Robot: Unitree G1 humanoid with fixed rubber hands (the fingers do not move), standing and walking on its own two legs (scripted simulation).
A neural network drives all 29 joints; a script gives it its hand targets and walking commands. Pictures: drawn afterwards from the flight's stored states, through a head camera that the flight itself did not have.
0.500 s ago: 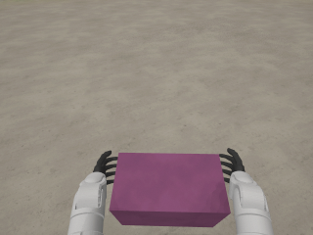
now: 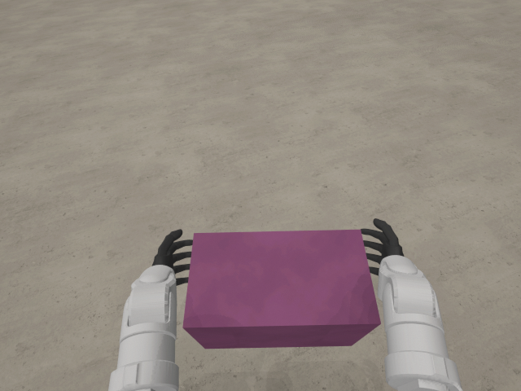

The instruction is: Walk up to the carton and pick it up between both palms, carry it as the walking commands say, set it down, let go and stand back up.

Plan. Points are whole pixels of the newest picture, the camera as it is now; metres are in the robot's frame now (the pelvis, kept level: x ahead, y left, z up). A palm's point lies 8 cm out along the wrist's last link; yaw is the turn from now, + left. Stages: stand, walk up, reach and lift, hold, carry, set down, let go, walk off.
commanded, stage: reach and lift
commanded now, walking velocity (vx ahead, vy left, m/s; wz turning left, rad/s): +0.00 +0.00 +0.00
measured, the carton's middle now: (277, 293) +0.29 +0.00 -0.05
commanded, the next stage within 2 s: hold in 0.66 s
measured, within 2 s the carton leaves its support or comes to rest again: neither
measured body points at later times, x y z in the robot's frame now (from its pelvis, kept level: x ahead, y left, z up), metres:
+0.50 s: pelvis +0.01 +0.00 +0.00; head -0.03 +0.00 +0.45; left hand +0.30 +0.18 +0.03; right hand +0.30 -0.19 +0.03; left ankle +0.02 +0.15 -0.75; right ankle +0.02 -0.14 -0.75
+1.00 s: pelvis +0.00 +0.01 +0.00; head -0.02 +0.00 +0.45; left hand +0.30 +0.17 +0.03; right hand +0.28 -0.19 +0.02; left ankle +0.02 +0.15 -0.75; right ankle +0.02 -0.14 -0.75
